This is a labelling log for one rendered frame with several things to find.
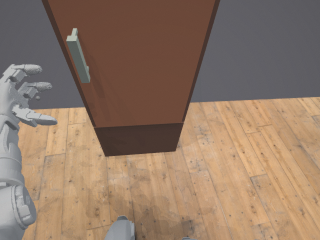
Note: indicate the left robot hand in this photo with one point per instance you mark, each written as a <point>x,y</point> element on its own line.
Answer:
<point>10,97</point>

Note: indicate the cupboard door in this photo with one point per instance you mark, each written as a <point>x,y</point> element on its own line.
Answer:
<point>142,55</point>

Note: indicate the left robot forearm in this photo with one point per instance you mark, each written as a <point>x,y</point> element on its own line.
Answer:
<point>10,154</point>

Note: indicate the left robot thigh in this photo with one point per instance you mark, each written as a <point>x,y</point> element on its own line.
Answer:
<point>121,230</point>

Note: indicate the left robot upper arm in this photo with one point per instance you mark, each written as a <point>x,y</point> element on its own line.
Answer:
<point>17,212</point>

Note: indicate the robot left shin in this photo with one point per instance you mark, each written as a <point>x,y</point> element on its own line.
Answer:
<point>122,217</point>

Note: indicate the handle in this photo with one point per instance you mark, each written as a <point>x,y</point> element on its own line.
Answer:
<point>78,57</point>

